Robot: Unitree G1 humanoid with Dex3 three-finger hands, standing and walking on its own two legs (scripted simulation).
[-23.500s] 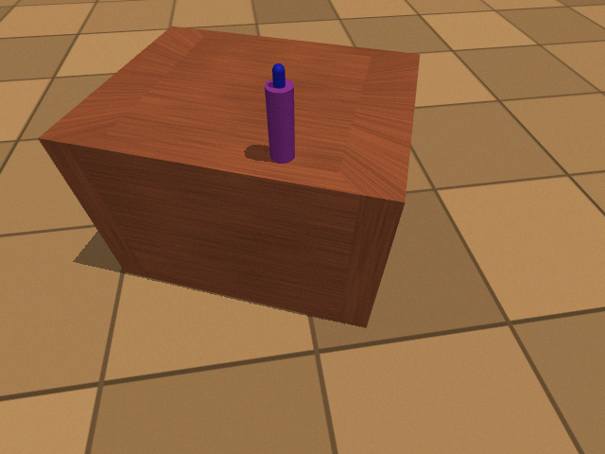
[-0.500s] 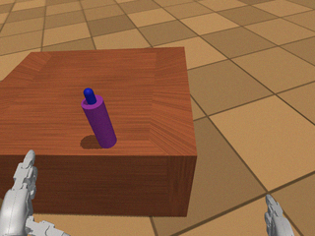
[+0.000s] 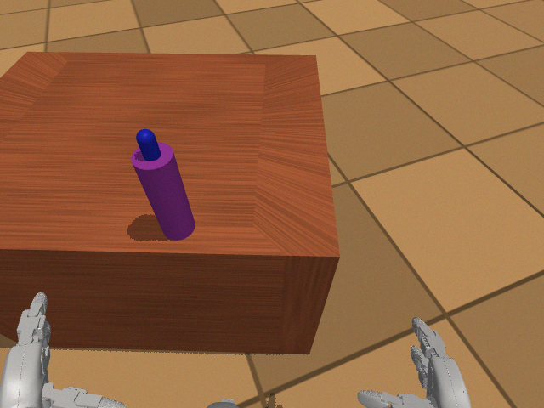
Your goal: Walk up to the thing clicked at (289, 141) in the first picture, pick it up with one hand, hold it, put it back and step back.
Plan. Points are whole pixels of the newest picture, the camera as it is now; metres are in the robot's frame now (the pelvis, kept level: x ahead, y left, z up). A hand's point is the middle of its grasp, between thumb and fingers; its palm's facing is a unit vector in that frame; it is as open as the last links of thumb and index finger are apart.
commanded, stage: home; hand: left
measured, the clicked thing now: (164, 186) +0.46 +0.22 +0.05
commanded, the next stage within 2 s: none
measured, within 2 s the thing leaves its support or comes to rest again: neither
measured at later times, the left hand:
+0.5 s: hand (155, 371) +0.19 +0.19 -0.05, palm faces +0.10 -0.96 -0.24, open 17.5 cm
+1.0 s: hand (166, 376) +0.18 +0.18 -0.06, palm faces +0.10 -0.97 -0.22, open 17.5 cm
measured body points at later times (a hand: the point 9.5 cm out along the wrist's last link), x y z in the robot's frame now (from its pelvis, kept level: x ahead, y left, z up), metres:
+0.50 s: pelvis +0.02 +0.01 -0.01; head +0.05 +0.01 +0.44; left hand +0.18 +0.24 -0.04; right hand +0.18 -0.22 -0.04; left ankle +0.03 +0.14 -0.69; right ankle +0.00 -0.13 -0.69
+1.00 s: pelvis +0.01 +0.00 -0.01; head +0.04 +0.00 +0.44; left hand +0.17 +0.23 -0.04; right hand +0.17 -0.23 -0.04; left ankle +0.03 +0.14 -0.69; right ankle +0.00 -0.13 -0.69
